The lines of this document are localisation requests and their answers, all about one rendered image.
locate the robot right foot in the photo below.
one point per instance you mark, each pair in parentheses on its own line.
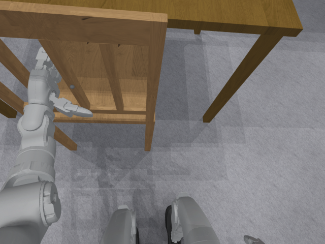
(169,225)

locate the left robot upper arm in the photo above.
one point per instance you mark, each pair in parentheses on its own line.
(26,212)

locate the robot left forearm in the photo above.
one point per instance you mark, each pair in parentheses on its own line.
(36,156)

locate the chair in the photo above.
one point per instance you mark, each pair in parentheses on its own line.
(112,57)

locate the table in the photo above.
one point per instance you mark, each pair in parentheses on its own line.
(271,19)

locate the robot left hand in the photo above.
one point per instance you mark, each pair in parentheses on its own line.
(43,80)

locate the robot left thigh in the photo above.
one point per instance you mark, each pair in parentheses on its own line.
(121,227)

